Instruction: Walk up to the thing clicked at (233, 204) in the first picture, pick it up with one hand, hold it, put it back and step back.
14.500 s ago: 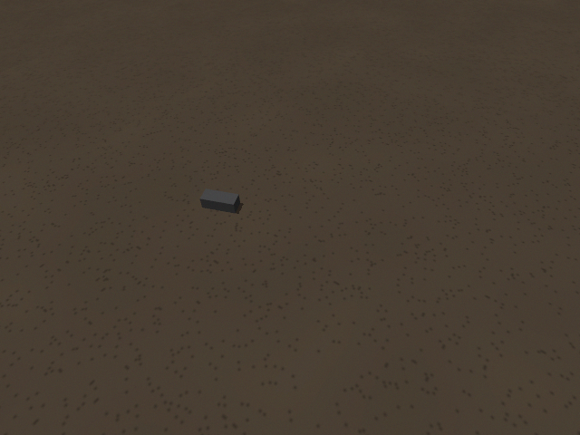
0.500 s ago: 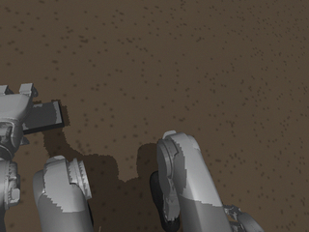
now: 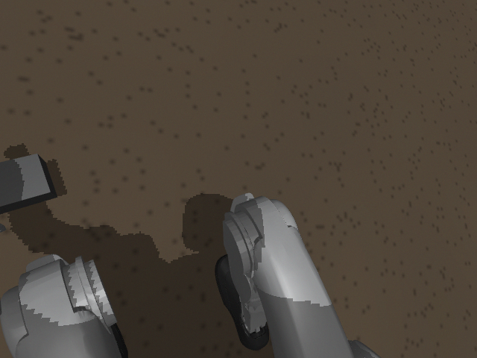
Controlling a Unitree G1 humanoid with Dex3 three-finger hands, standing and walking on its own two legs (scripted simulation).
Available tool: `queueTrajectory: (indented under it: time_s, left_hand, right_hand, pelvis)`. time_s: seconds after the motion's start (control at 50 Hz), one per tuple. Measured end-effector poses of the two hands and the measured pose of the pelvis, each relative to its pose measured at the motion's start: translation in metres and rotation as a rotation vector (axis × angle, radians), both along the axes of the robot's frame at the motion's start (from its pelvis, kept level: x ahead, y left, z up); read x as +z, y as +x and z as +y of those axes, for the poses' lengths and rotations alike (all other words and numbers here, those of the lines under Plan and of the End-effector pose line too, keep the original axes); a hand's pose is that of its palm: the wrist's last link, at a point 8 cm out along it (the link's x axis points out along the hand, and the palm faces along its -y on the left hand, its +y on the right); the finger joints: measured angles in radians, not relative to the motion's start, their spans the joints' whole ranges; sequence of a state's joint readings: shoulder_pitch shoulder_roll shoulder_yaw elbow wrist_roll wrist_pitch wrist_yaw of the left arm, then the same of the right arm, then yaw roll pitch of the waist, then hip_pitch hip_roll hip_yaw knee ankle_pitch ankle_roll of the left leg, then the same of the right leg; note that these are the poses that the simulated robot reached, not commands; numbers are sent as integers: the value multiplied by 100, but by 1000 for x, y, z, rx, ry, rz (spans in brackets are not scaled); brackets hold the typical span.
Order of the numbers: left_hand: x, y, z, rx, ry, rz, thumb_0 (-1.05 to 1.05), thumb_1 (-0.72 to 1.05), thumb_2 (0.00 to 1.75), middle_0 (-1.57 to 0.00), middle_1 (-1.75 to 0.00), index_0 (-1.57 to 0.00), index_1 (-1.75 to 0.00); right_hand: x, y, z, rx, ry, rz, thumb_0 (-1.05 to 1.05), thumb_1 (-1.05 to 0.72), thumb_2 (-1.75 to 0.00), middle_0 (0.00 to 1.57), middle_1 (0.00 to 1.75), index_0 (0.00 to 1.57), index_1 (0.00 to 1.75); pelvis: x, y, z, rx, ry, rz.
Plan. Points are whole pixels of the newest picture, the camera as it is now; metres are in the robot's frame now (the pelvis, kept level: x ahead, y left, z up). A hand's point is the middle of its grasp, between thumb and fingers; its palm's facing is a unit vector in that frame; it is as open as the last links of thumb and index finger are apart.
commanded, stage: rest palm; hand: left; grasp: from above
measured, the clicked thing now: out of the picture +0.44 +0.29 -0.26
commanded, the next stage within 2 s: close in 0.10 s
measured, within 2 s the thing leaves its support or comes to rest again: neither
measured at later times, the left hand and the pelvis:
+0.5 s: hand out of the picture +0.43 +0.29 -0.24, palm faces -0.44 -0.15 -0.89, open 13.1 cm; pelvis +0.00 +0.01 +0.00, yaw -2 degrees
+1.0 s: hand out of the picture +0.43 +0.29 -0.25, palm faces -0.44 -0.14 -0.89, open 11.7 cm; pelvis +0.00 +0.01 +0.00, yaw -3 degrees
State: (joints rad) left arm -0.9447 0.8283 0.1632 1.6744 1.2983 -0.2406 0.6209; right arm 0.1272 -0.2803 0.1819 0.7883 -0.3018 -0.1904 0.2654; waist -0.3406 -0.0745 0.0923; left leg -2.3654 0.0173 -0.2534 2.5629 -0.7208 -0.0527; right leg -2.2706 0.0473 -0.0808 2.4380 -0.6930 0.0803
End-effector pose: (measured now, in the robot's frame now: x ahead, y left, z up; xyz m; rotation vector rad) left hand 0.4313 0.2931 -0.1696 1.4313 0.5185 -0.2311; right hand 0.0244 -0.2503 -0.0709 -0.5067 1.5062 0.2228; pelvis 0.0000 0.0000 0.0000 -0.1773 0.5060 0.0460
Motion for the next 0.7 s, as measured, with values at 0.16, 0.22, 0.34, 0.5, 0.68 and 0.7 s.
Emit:
queueTrajectory:
  time_s: [0.16, 0.22, 0.34, 0.5, 0.68, 0.7]
  left_hand:
    - [-3, 1, -1, -8, -10, -16, 0, -49, 102, -9, -99, -8, -99]
    - [-4, 0, -1, -15, -7, -25, 0, -49, 103, -9, -99, -8, -99]
    - [-6, -1, 0, -11, 1, -24, 0, -45, 104, -13, -98, -11, -99]
    - [-11, 0, 3, 8, -3, -16, 0, -36, 98, -18, -95, -17, -95]
    - [-16, 1, 1, -15, -1, -11, 0, -29, 93, -21, -96, -22, -94]
    - [-17, 1, 0, -19, 0, -11, 0, -29, 92, -22, -96, -23, -94]
  right_hand:
    - [5, 9, -3, 38, -7, -29, 0, -90, -90, 20, 30, 20, 30]
    - [8, 13, -6, 53, -16, -37, 0, -90, -90, 20, 30, 20, 30]
    - [13, 20, -8, 81, -25, -53, 0, -90, -90, 20, 30, 20, 30]
    - [19, 23, -6, 103, -26, -62, 0, -89, -90, 20, 30, 20, 30]
    - [18, 19, 3, 115, -1, -45, 0, -90, -90, 20, 30, 20, 30]
    - [18, 19, 4, 118, 3, -44, 0, -90, -90, 20, 30, 20, 30]
  pelvis:
    - [-2, -1, 2, -4, -10, -16]
    - [-1, -1, 3, -6, -15, -18]
    - [-1, -2, 4, -8, -23, -22]
    - [0, -3, 6, -9, -33, -30]
    - [1, -3, 8, -11, -45, -37]
    - [1, -3, 9, -12, -46, -38]
